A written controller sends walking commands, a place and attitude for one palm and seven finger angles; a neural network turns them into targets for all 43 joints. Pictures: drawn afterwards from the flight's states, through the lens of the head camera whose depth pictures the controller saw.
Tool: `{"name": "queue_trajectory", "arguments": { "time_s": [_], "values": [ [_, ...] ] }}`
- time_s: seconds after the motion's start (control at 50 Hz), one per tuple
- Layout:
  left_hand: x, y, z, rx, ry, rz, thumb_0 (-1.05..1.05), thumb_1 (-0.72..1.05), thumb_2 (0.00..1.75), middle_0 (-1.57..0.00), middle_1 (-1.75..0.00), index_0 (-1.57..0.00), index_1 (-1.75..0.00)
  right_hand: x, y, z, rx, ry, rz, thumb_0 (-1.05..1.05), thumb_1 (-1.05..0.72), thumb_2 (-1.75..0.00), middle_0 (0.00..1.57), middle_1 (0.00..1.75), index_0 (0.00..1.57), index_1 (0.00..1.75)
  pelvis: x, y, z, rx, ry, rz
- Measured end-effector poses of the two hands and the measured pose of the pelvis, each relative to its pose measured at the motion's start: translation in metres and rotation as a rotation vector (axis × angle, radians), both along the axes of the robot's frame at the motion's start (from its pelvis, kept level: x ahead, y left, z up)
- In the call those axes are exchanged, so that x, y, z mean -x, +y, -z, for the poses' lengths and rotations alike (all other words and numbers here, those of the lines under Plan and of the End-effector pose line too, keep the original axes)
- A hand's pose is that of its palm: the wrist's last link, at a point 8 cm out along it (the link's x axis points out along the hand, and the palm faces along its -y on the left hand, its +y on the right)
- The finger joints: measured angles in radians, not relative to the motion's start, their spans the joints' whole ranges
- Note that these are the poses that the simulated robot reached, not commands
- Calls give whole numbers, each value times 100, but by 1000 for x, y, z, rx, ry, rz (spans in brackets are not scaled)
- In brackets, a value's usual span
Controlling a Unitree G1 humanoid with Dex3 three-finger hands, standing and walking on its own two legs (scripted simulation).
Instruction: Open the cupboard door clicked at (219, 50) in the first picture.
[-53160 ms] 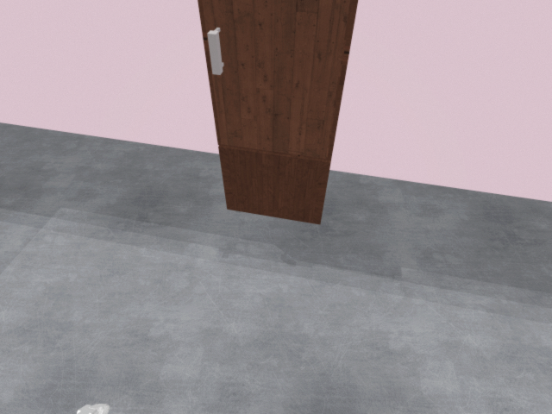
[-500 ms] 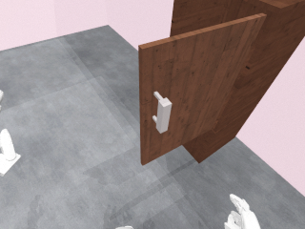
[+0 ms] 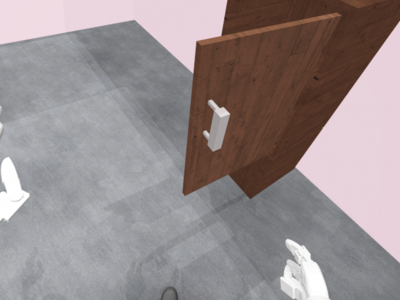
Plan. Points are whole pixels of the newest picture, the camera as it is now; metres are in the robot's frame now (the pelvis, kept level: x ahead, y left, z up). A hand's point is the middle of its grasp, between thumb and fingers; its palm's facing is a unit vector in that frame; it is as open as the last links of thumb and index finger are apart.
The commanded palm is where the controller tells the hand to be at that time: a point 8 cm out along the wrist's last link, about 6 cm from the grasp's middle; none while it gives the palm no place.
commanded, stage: step back with the hand held close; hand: left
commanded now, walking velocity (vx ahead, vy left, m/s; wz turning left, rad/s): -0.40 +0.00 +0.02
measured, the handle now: (213, 125) +0.51 +0.02 +0.04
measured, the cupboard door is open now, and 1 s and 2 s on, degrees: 86 86 86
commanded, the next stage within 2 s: stop stepping back and stand still in 0.04 s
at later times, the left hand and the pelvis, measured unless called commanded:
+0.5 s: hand (14, 291) +0.11 +0.23 +0.16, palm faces +0.33 -0.80 -0.50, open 7.4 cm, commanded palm +0.06 +0.27 +0.17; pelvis -0.10 -0.02 -0.01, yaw -3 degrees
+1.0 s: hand out of the picture +0.09 +0.25 +0.16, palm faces +0.41 -0.76 -0.50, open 7.4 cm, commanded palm +0.04 +0.29 +0.17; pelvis -0.11 -0.01 -0.01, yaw -1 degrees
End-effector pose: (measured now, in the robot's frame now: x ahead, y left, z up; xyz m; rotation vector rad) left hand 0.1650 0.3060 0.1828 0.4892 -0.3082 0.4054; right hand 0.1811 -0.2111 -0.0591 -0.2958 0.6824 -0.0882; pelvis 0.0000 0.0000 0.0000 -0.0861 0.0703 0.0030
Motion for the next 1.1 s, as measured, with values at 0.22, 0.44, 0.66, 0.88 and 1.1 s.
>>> {"name": "queue_trajectory", "arguments": {
  "time_s": [0.22,0.44,0.66,0.88,1.1],
  "values": [
    [41,-42,0,-115,9,159,1,89,90,-21,-30,-21,-30,78,-34,25,-19,45,79,1,-91,-90,20,30,20,30,58,-18,18,-63,-25,75],
    [75,-38,5,-88,75,98,1,89,90,-21,-30,-21,-30,174,-65,30,0,60,212,1,-91,-90,20,30,20,30,97,-19,14,-76,-76,33],
    [102,-10,15,-31,51,-33,1,89,90,-21,-30,-22,-30,195,-57,45,28,152,192,1,-91,-90,20,30,20,30,97,-2,12,-92,-62,9],
    [107,-23,-8,-131,46,27,1,89,90,-21,-30,-21,-30,140,-3,30,-136,-45,76,1,-91,-90,20,30,20,30,114,-5,13,-112,-92,24],
    [109,-19,14,-17,136,-70,1,89,90,-21,-30,-21,-30,137,-27,36,-62,77,63,1,-91,-90,20,30,20,30,102,-7,3,-108,-73,5]
  ]
}}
